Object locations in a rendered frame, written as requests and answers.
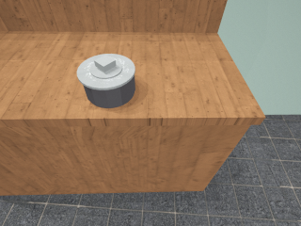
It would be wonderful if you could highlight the table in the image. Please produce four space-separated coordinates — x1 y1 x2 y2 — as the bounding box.
0 0 266 196

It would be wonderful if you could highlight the pot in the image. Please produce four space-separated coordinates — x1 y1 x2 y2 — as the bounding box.
84 76 135 108

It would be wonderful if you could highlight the knob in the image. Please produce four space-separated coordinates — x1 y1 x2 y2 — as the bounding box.
94 55 117 72

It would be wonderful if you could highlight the lid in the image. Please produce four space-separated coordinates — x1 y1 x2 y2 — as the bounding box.
76 54 135 90

